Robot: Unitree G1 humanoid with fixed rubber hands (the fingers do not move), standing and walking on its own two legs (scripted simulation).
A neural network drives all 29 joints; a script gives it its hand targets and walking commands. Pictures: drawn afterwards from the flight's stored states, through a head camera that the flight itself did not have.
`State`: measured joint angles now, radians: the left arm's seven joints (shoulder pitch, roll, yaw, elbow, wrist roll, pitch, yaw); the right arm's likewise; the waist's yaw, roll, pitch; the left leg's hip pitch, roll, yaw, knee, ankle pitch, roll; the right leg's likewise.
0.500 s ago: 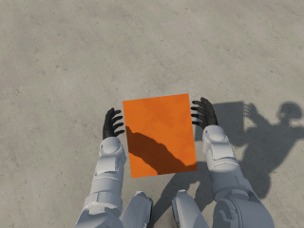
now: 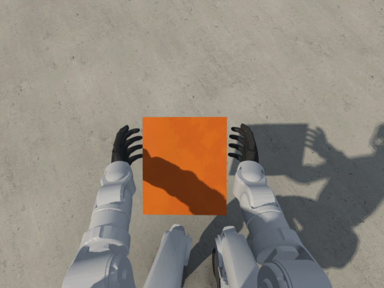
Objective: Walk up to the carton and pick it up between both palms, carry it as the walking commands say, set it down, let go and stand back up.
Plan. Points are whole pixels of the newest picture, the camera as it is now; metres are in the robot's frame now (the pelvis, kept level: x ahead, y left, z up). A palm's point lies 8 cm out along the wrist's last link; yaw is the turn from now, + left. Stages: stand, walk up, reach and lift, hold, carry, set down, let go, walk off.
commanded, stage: set down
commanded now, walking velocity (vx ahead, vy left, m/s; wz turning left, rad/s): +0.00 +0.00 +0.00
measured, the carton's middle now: (186, 162) +0.42 +0.06 -0.18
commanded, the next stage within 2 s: none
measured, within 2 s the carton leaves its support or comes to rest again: neither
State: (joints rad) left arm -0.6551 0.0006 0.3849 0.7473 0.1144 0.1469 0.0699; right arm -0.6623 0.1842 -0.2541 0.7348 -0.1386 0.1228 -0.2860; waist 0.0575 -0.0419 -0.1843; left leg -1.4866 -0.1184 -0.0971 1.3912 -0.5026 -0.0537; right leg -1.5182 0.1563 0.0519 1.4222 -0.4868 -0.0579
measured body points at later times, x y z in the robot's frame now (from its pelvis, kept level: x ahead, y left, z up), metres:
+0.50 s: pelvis -0.02 +0.04 -0.08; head +0.23 +0.04 +0.29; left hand +0.43 +0.20 -0.18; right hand +0.44 -0.08 -0.18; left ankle +0.07 +0.14 -0.57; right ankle +0.06 -0.07 -0.57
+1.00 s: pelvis -0.05 +0.04 -0.15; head +0.25 +0.04 +0.19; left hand +0.46 +0.19 -0.26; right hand +0.46 -0.09 -0.26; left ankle +0.07 +0.14 -0.57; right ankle +0.06 -0.07 -0.57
